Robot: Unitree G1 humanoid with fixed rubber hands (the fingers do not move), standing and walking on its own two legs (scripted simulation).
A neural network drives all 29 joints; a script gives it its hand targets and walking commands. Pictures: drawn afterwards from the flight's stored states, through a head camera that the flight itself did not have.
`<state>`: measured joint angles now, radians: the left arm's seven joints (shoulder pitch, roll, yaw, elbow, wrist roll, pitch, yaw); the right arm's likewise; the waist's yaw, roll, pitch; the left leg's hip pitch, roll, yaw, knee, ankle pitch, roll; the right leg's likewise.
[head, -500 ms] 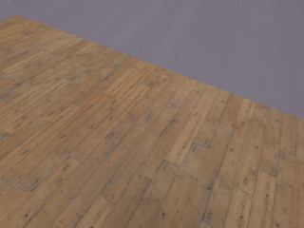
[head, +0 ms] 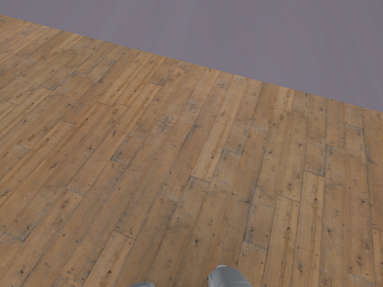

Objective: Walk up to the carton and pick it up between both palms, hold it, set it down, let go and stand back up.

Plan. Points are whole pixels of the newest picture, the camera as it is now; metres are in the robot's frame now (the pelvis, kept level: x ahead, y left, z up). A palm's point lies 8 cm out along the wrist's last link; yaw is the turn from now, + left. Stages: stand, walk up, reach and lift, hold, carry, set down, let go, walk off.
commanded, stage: walk up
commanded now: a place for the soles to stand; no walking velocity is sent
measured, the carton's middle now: out of the picture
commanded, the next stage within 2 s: none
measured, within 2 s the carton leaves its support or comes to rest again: neither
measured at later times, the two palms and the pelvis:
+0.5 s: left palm out of the picture +0.11 +0.13 -0.14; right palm out of the picture -0.07 -0.36 -0.12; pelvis -0.06 -0.08 -0.01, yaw -28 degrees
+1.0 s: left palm out of the picture +0.10 -0.11 -0.12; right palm out of the picture -0.38 -0.35 -0.15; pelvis -0.16 -0.18 -0.01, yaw -56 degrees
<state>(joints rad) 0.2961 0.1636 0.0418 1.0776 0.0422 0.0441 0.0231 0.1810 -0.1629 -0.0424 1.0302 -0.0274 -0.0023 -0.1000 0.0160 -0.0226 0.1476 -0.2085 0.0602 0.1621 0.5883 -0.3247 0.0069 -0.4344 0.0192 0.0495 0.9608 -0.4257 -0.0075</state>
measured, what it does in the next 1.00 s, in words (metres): steps to the right, turning right: right foot, then left foot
